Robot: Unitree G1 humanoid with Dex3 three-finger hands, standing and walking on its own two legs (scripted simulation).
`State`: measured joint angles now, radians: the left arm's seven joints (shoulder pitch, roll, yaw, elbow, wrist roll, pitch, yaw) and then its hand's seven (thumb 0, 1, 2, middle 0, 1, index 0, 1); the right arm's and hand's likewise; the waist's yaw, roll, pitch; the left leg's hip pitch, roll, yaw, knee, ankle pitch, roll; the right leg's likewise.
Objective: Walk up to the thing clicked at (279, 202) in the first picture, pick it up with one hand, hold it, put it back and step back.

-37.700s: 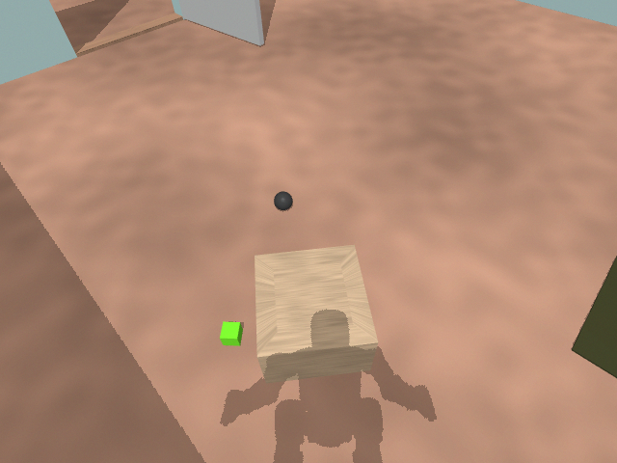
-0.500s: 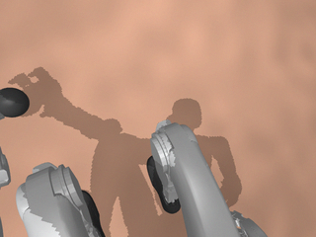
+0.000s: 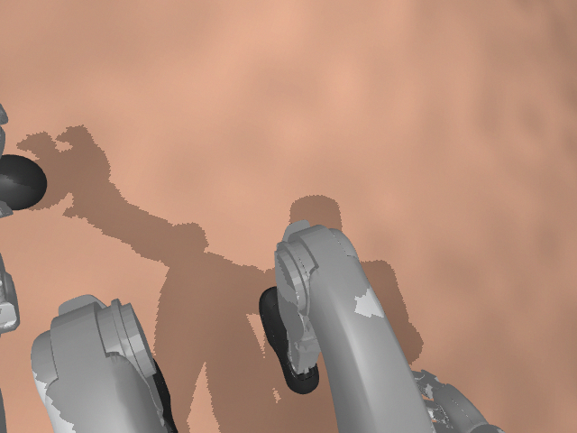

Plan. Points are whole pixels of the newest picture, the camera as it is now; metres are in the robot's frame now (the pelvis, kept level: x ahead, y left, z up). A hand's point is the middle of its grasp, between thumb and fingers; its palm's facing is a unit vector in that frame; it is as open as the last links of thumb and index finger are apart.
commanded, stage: rest palm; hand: left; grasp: from above
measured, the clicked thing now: (13, 182) +0.51 +0.26 -0.28
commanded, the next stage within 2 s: close in 1.00 s
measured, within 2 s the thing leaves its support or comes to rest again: neither
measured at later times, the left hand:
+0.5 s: hand (4, 177) +0.51 +0.25 -0.24, palm faces -0.44 -0.09 -0.90, open 14.1 cm
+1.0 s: hand (8, 186) +0.50 +0.25 -0.26, palm faces -0.44 -0.11 -0.89, open 13.8 cm
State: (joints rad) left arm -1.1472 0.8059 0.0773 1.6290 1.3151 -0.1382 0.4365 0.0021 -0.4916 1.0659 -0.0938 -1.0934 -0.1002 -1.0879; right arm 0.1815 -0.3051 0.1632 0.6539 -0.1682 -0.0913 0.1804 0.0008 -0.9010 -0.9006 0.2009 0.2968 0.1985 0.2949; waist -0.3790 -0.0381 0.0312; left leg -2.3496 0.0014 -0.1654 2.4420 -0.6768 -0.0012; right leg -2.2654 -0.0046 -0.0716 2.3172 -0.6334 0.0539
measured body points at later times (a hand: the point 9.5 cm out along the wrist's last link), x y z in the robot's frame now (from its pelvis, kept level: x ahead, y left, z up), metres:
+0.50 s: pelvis +0.01 +0.00 -0.01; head +0.29 +0.09 +0.32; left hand +0.53 +0.26 -0.19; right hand +0.01 -0.25 -0.08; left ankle +0.07 +0.13 -0.29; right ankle +0.11 -0.13 -0.29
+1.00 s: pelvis +0.00 +0.00 -0.02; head +0.29 +0.11 +0.32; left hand +0.52 +0.26 -0.20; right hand +0.01 -0.24 -0.07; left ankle +0.07 +0.13 -0.29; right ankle +0.11 -0.13 -0.29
